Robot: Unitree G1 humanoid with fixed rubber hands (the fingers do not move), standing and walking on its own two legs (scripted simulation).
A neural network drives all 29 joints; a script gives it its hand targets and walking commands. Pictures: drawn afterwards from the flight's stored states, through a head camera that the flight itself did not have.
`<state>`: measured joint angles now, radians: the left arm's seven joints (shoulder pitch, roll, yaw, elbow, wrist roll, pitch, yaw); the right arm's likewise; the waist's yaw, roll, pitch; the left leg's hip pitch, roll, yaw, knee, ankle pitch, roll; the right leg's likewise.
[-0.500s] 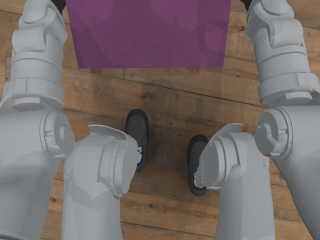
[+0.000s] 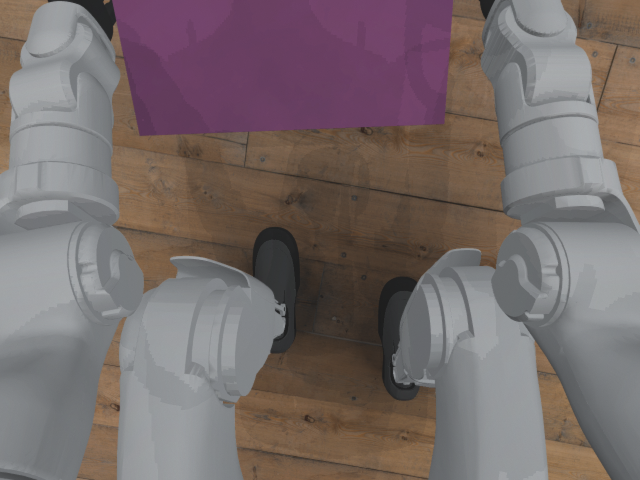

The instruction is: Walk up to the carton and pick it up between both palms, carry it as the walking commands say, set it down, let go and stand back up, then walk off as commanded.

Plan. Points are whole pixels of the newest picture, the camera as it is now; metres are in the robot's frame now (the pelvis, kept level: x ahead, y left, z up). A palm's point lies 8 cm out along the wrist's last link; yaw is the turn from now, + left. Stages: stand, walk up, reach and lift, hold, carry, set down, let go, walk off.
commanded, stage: set down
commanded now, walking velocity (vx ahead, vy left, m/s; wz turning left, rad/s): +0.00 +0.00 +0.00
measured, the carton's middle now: (293, 14) +0.56 +0.07 -0.23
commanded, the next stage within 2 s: none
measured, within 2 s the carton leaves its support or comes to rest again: rests again in 1.08 s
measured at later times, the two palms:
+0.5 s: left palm (84, 3) +0.54 +0.25 -0.15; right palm out of the picture +0.56 -0.12 -0.16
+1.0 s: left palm (89, 38) +0.51 +0.25 -0.16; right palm (495, 28) +0.53 -0.13 -0.18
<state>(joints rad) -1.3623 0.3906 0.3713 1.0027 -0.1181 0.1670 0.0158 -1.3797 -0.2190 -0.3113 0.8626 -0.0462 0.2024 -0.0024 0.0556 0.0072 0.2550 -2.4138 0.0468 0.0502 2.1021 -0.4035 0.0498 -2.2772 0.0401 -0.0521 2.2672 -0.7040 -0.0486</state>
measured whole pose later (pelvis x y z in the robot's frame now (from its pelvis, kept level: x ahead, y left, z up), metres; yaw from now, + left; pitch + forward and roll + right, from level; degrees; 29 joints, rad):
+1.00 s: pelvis +0.00 +0.00 +0.00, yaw -1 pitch +36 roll -1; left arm -1.39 0.40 0.25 1.15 -0.21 0.01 0.07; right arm -1.35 -0.33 -0.06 1.04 0.14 0.08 -0.09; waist 0.08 0.00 0.35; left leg -2.34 0.04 0.04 2.11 -0.41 0.05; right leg -2.19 0.05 -0.06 2.27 -0.71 -0.04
